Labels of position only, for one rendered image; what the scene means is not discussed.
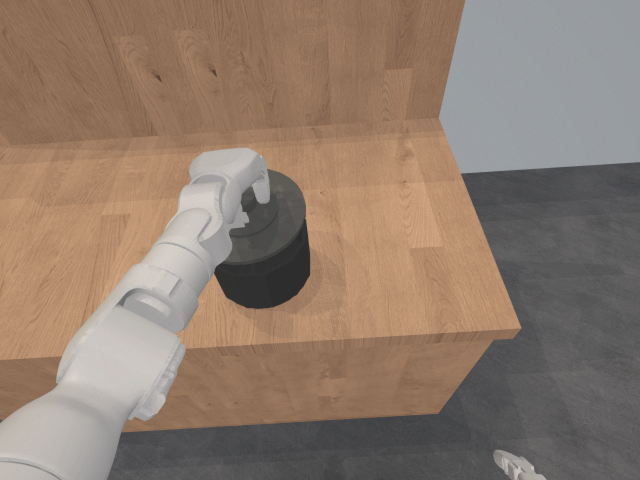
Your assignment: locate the left robot hand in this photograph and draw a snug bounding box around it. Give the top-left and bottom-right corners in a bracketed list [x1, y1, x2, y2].
[189, 147, 270, 229]

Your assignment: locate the lid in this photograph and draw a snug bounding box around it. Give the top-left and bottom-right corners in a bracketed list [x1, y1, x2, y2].
[222, 169, 306, 265]

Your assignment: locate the knob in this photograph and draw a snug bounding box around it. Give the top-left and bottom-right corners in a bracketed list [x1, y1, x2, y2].
[241, 187, 257, 214]

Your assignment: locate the right robot hand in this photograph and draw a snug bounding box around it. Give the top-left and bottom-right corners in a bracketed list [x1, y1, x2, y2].
[493, 450, 546, 480]

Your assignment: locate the table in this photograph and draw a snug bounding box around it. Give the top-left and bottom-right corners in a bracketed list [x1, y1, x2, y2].
[0, 0, 521, 432]

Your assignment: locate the left robot upper arm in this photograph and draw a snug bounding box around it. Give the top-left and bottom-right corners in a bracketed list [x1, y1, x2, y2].
[0, 304, 186, 480]

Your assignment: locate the robot left forearm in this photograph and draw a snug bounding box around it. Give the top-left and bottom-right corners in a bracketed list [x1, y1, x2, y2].
[56, 170, 242, 384]

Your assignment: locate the pot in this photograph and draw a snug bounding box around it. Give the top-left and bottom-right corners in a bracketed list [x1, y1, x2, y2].
[214, 219, 310, 309]

